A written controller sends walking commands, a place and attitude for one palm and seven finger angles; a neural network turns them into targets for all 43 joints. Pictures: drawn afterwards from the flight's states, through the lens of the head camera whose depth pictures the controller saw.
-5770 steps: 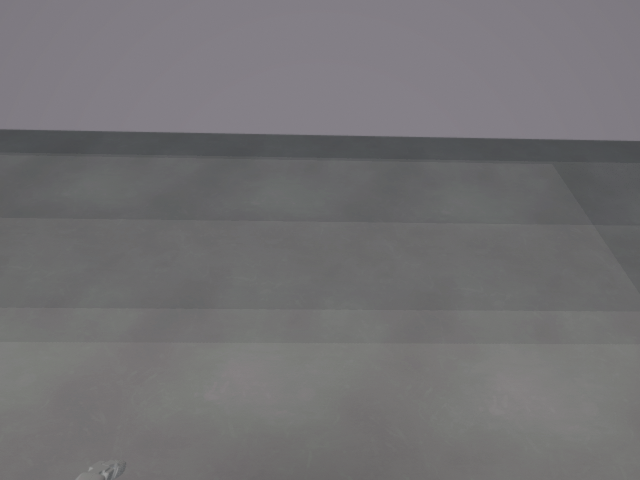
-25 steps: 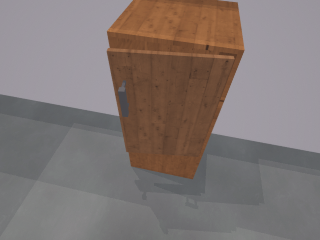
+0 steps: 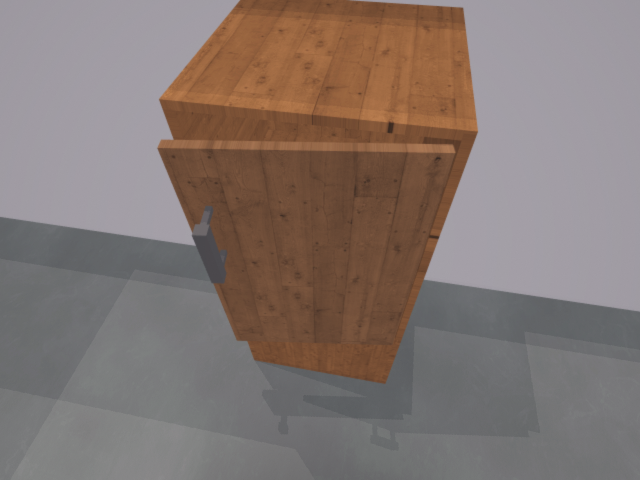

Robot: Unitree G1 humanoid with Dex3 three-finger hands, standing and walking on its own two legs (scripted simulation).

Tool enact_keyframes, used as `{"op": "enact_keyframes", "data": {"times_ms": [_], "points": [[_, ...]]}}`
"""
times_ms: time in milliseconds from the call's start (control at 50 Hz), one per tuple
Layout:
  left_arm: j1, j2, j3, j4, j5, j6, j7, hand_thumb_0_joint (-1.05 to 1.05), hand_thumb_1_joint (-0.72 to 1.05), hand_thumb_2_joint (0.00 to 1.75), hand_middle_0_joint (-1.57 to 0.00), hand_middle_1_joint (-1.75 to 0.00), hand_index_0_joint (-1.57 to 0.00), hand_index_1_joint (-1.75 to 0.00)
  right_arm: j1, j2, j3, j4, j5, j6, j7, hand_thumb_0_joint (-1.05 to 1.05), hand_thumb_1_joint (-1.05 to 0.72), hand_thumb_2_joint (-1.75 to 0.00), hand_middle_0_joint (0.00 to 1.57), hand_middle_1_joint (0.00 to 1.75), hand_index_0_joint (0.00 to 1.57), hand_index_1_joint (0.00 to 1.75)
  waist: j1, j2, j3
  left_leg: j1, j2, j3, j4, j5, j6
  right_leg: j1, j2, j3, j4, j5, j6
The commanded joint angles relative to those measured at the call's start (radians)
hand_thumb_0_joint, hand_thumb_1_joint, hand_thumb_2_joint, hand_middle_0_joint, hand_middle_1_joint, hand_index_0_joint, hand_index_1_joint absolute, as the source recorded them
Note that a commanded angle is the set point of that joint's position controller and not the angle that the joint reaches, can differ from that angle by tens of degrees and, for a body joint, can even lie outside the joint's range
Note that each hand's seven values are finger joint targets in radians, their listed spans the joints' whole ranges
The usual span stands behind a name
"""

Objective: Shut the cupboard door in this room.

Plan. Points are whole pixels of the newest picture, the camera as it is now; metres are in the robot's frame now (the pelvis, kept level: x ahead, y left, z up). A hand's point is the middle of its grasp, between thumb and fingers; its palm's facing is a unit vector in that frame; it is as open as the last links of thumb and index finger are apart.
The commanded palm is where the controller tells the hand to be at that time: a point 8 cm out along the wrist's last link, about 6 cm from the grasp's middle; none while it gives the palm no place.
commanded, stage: come to a stop and stand still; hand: left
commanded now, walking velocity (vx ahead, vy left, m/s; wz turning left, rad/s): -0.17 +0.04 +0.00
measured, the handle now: (213, 245) +0.45 +0.19 -0.01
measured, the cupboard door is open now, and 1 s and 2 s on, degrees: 9 9 9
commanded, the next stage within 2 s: look again from close up in 0.66 s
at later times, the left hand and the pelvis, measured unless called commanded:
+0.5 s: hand out of the picture +0.01 +0.21 -0.17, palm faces -0.01 -0.96 -0.28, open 7.4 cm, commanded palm none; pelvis -0.01 +0.01 +0.00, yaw -1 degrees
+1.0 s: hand out of the picture +0.02 +0.19 -0.17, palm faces -0.05 -0.97 -0.23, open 7.3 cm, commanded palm none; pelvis -0.01 +0.00 +0.00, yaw -2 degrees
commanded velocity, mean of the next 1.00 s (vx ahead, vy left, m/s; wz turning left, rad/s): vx -0.01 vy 0.00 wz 0.00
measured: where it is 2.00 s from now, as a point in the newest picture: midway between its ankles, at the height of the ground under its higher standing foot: outside the picture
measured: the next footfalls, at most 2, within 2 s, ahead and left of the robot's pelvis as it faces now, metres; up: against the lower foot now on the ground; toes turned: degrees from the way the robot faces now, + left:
left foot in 0.10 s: +0.03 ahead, +0.12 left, +0.00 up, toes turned +4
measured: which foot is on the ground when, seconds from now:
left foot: up 0.00-0.08, down 0.10-1.00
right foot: down 0.00-1.00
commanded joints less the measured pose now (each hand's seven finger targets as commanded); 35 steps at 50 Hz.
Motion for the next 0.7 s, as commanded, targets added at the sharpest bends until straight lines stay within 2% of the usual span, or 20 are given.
{"op": "enact_keyframes", "data": {"times_ms": [0,40,60,80,100,120,160,220,240,260,280,300,320,380,400,460,480,520,580,680], "points": [[0.088,0.188,0.044,-0.023,0.002,0.012,0.018,0.00,0.90,0.90,-0.20,-0.30,-0.20,-0.30,0.064,-0.058,-0.025,-0.042,0.000,-0.006,-0.004,0.00,-0.90,-0.90,0.20,0.30,0.20,0.30,0.040,-0.144,-0.111,-0.106,-0.004,-0.019,-0.023,0.068,-0.007,0.239,-0.285,0.202,-0.037,0.992,-0.146],[0.058,0.179,0.045,-0.038,-0.002,0.019,0.016,0.00,0.90,0.90,-0.20,-0.30,-0.20,-0.30,0.073,-0.067,-0.029,-0.050,-0.005,-0.006,-0.001,0.00,-0.90,-0.90,0.20,0.30,0.20,0.30,0.023,-0.156,-0.107,-0.023,0.009,-0.019,-0.135,0.247,-0.002,0.152,-0.251,0.182,-0.022,0.794,-0.110],[0.049,0.168,0.043,-0.051,-0.004,0.024,0.013,0.00,0.90,0.90,-0.20,-0.30,-0.20,-0.30,0.074,-0.089,-0.033,-0.057,-0.009,-0.009,0.001,0.00,-0.90,-0.90,0.20,0.30,0.20,0.30,0.020,-0.103,-0.109,0.047,0.047,-0.040,-0.168,0.457,0.014,0.080,-0.206,0.148,-0.009,0.632,-0.069],[0.055,0.138,0.039,-0.063,-0.001,0.029,0.012,0.00,0.90,0.90,-0.20,-0.30,-0.20,-0.30,0.059,-0.112,-0.039,-0.068,-0.014,-0.016,0.001,0.00,-0.90,-0.90,0.20,0.30,0.20,0.30,0.027,0.005,-0.110,0.095,0.129,-0.106,-0.189,0.649,0.050,0.011,-0.130,0.098,0.015,0.400,-0.021],[0.050,0.117,0.032,-0.077,-0.001,0.037,0.013,0.00,0.90,0.90,-0.20,-0.30,-0.20,-0.30,0.028,-0.148,-0.040,-0.089,-0.020,-0.018,0.001,0.00,-0.90,-0.90,0.20,0.30,0.20,0.30,0.034,0.094,-0.074,0.025,0.197,-0.152,-0.234,0.702,0.099,0.010,-0.063,0.051,0.044,0.178,0.015],[0.036,0.110,0.031,-0.080,-0.001,0.046,0.009,0.00,0.90,0.90,-0.20,-0.30,-0.20,-0.30,-0.012,-0.154,-0.038,-0.099,-0.020,-0.021,-0.003,0.00,-0.90,-0.90,0.20,0.30,0.20,0.30,0.038,0.171,-0.034,-0.037,0.230,-0.194,-0.290,0.710,0.140,0.028,-0.027,0.031,0.106,0.010,0.032],[0.058,0.108,0.028,-0.071,-0.001,0.055,0.001,0.00,0.90,0.90,-0.20,-0.30,-0.20,-0.30,-0.056,-0.158,-0.032,-0.115,-0.023,-0.029,-0.011,0.00,-0.90,-0.90,0.20,0.30,0.20,0.30,0.049,0.173,-0.011,-0.051,0.245,-0.195,-0.315,0.698,0.182,0.006,-0.019,0.071,0.201,-0.164,0.031],[0.114,0.108,0.021,-0.056,0.002,0.044,-0.005,0.00,0.90,0.90,-0.20,-0.30,-0.20,-0.30,-0.097,-0.164,-0.032,-0.124,-0.019,-0.033,-0.010,0.00,-0.90,-0.90,0.20,0.30,0.20,0.30,0.072,0.123,-0.059,0.039,0.195,-0.141,-0.232,0.732,0.161,0.029,-0.024,0.080,0.055,-0.033,0.028],[0.238,0.136,0.000,-0.027,-0.006,0.014,0.035,0.00,0.90,0.90,-0.20,-0.30,-0.20,-0.30,-0.186,-0.213,-0.048,-0.190,0.009,-0.045,0.000,0.00,-0.90,-0.90,0.20,0.30,0.20,0.30,0.108,0.152,-0.085,0.104,0.185,-0.071,0.045,0.873,0.087,-0.052,-0.104,0.159,-0.113,0.181,0.021],[0.161,0.209,0.012,-0.089,0.002,-0.005,0.028,0.00,0.90,0.90,-0.20,-0.30,-0.20,-0.30,-0.100,-0.122,-0.040,-0.226,-0.001,-0.044,0.018,0.00,-0.90,-0.90,0.20,0.30,0.20,0.30,0.034,0.032,-0.120,-0.013,0.059,-0.033,0.039,0.482,0.043,0.016,-0.167,0.273,-0.078,0.351,-0.034],[0.108,0.223,0.004,-0.098,0.001,-0.023,0.022,0.00,0.90,0.90,-0.20,-0.30,-0.20,-0.30,-0.087,-0.087,-0.027,-0.225,-0.009,-0.038,0.028,0.00,-0.90,-0.90,0.20,0.30,0.20,0.30,0.024,-0.043,-0.128,-0.038,0.018,-0.008,-0.025,0.189,0.024,0.034,-0.226,0.307,-0.087,0.407,-0.069],[0.101,0.216,0.004,-0.109,0.003,-0.032,0.021,0.00,0.90,0.90,-0.20,-0.30,-0.20,-0.30,-0.056,-0.086,-0.027,-0.222,-0.009,-0.036,0.030,0.00,-0.90,-0.90,0.20,0.30,0.20,0.30,0.001,-0.128,-0.151,-0.029,0.000,-0.019,-0.060,0.153,0.029,0.062,-0.201,0.295,-0.057,0.446,-0.083],[0.096,0.207,0.000,-0.112,0.003,-0.032,0.021,0.00,0.90,0.90,-0.20,-0.30,-0.20,-0.30,-0.045,-0.102,-0.029,-0.214,-0.008,-0.040,0.029,0.00,-0.90,-0.90,0.20,0.30,0.20,0.30,-0.004,-0.135,-0.155,0.007,0.005,-0.025,-0.100,0.212,0.038,0.064,-0.177,0.260,-0.024,0.490,-0.071],[0.113,0.179,-0.010,-0.116,0.002,-0.016,0.015,0.00,0.90,0.90,-0.20,-0.30,-0.20,-0.30,-0.046,-0.134,-0.028,-0.207,-0.012,-0.051,0.022,0.00,-0.90,-0.90,0.20,0.30,0.20,0.30,0.012,0.035,-0.106,0.085,0.082,-0.068,-0.134,0.518,0.069,-0.009,-0.079,0.152,0.007,0.283,-0.014],[0.125,0.173,-0.013,-0.111,0.000,-0.011,0.014,0.00,0.90,0.90,-0.20,-0.30,-0.20,-0.30,-0.059,-0.145,-0.025,-0.207,-0.012,-0.051,0.020,0.00,-0.90,-0.90,0.20,0.30,0.20,0.30,0.021,0.019,-0.086,0.064,0.095,-0.081,-0.145,0.515,0.077,-0.011,-0.062,0.138,0.000,0.202,-0.006],[0.127,0.160,-0.025,-0.101,-0.001,0.000,0.006,0.00,0.90,0.90,-0.20,-0.30,-0.20,-0.30,-0.081,-0.149,-0.017,-0.207,-0.012,-0.044,0.023,0.00,-0.90,-0.90,0.20,0.30,0.20,0.30,0.025,-0.055,0.029,-0.023,0.076,-0.091,-0.226,0.236,0.073,-0.057,-0.059,0.160,-0.073,0.021,0.000],[0.130,0.162,-0.026,-0.100,0.001,-0.003,0.004,0.00,0.90,0.90,-0.20,-0.30,-0.20,-0.30,-0.078,-0.141,-0.014,-0.199,-0.014,-0.047,0.024,0.00,-0.90,-0.90,0.20,0.30,0.20,0.30,0.029,-0.026,0.035,-0.026,0.070,-0.089,-0.245,0.217,0.073,-0.054,-0.062,0.162,-0.085,0.010,-0.002],[0.138,0.168,-0.028,-0.091,-0.003,-0.004,0.001,0.00,0.90,0.90,-0.20,-0.30,-0.20,-0.30,-0.067,-0.140,-0.008,-0.183,-0.015,-0.048,0.026,0.00,-0.90,-0.90,0.20,0.30,0.20,0.30,0.029,-0.030,0.029,-0.023,0.058,-0.089,-0.261,0.167,0.069,-0.055,-0.066,0.176,-0.109,-0.041,-0.004],[0.139,0.169,-0.028,-0.082,0.000,-0.007,-0.002,0.00,0.90,0.90,-0.20,-0.30,-0.20,-0.30,-0.049,-0.133,-0.006,-0.160,-0.016,-0.053,0.026,0.00,-0.90,-0.90,0.20,0.30,0.20,0.30,0.028,-0.043,0.035,-0.006,0.054,-0.082,-0.278,0.150,0.066,-0.067,-0.072,0.179,-0.138,-0.078,-0.005],[0.139,0.164,-0.027,-0.057,-0.004,-0.013,-0.004,0.00,0.90,0.90,-0.20,-0.30,-0.20,-0.30,-0.018,-0.132,0.004,-0.117,-0.015,-0.067,0.022,0.00,-0.90,-0.90,0.20,0.30,0.20,0.30,0.034,-0.029,-0.009,0.016,0.063,-0.081,-0.289,0.239,0.066,-0.008,-0.075,0.164,-0.125,0.016,-0.003]]}}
